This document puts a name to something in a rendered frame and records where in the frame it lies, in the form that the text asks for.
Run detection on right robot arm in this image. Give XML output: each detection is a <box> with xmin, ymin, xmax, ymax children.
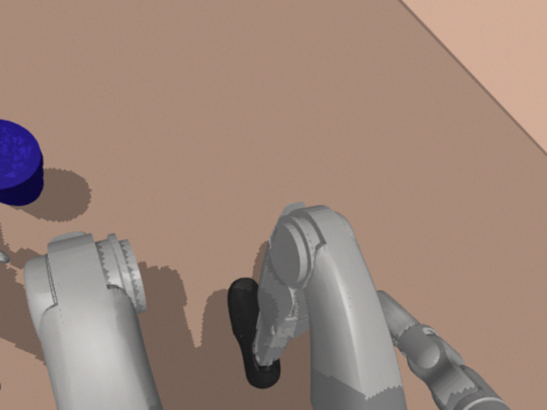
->
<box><xmin>397</xmin><ymin>325</ymin><xmax>510</xmax><ymax>410</ymax></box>

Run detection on cup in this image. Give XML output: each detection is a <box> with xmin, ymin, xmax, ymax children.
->
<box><xmin>0</xmin><ymin>120</ymin><xmax>44</xmax><ymax>206</ymax></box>

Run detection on right robot hand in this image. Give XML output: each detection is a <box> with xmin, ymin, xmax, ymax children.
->
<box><xmin>377</xmin><ymin>290</ymin><xmax>421</xmax><ymax>347</ymax></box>

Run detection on right robot foot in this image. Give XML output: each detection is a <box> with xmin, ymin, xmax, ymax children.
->
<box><xmin>227</xmin><ymin>278</ymin><xmax>280</xmax><ymax>389</ymax></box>

